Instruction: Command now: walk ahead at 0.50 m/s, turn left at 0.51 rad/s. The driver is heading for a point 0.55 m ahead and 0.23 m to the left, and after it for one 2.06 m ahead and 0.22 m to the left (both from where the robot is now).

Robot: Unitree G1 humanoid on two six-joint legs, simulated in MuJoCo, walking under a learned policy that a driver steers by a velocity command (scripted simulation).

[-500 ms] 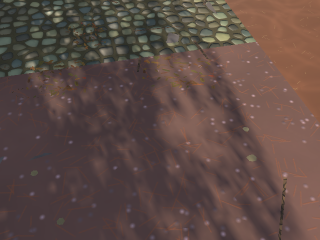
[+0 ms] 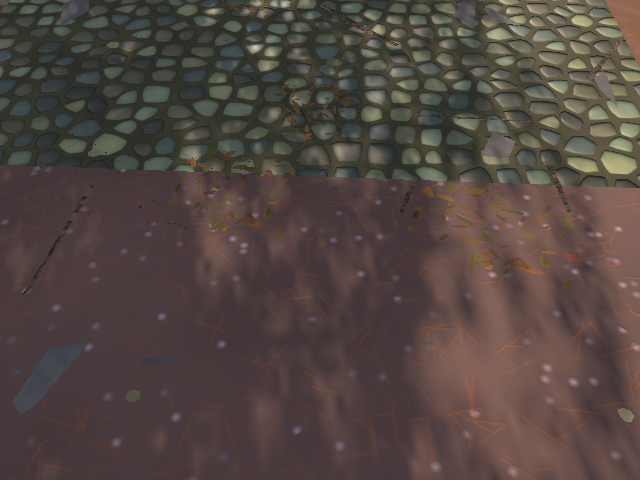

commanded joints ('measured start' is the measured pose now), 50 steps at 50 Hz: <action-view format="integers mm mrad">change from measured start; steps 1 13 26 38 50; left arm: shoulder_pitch -66 5 -182 -109 -159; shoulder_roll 158 158 137 294 233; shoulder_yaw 28 13 19 58 54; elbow -74 -158 -237 -247 -312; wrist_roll -6 -21 -10 30 -12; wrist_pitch -10 11 91 65 112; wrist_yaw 16 1 45 15 35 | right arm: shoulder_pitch -55 146 -31 19 -62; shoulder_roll -9 -259 -180 -118 -102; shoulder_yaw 8 -59 -34 -14 -8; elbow -72 -176 -237 -320 -342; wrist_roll -6 -43 -17 -7 -6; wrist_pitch -9 -3 34 66 88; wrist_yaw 21 34 -26 -30 5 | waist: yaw -13 -127 -42 -81 -5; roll -76 64 60 -365 -245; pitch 59 -479 -154 -116 -100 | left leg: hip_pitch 18 1012 447 105 212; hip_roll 10 250 1 -316 -110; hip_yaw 36 -568 -285 -97 76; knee -137 -496 -600 -50 -69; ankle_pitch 115 679 48 -595 -323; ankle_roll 0 424 207 -2 -108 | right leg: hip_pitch -53 -574 -513 -34 -44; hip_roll -279 -4 -48 -426 -314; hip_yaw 69 303 309 719 273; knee -145 1239 652 69 90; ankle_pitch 253 -481 -55 503 409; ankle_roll -123 106 131 -204 -171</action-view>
